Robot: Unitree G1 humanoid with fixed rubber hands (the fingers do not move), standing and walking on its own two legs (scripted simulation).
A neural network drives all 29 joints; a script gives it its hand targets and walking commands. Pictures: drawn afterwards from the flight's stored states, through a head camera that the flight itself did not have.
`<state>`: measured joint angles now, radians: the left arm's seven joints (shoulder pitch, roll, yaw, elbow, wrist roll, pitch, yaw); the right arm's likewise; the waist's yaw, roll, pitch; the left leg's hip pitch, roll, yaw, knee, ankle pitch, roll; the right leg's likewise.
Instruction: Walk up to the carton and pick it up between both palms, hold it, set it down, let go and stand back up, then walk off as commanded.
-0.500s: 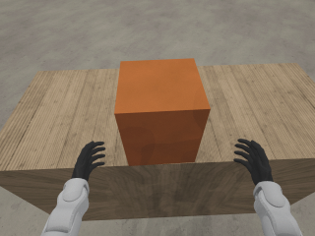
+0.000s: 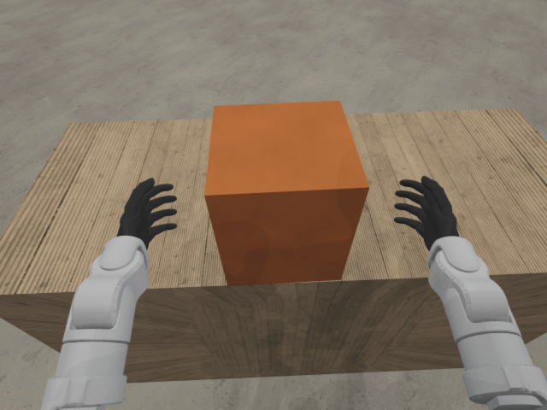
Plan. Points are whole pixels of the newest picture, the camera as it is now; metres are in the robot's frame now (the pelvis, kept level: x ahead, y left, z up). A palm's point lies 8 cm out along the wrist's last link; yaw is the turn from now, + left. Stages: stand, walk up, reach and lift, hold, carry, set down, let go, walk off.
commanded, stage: reach and lift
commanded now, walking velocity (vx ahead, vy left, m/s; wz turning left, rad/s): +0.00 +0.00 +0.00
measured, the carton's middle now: (281, 197) +0.45 +0.02 +0.04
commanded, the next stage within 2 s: none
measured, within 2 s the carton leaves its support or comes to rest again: neither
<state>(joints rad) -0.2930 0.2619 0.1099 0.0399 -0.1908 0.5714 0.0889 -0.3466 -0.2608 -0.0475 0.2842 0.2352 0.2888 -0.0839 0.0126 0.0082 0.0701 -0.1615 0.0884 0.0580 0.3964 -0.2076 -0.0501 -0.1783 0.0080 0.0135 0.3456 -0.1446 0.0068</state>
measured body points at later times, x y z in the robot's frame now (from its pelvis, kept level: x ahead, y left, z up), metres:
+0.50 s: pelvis +0.01 +0.00 +0.00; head +0.04 +0.00 +0.45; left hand +0.40 +0.23 +0.15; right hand +0.43 -0.20 +0.14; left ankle +0.00 +0.14 -0.75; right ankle +0.03 -0.13 -0.75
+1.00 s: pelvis +0.01 +0.00 +0.00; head +0.06 +0.00 +0.45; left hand +0.47 +0.21 +0.16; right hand +0.48 -0.19 +0.16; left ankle +0.00 +0.14 -0.75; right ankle +0.03 -0.13 -0.75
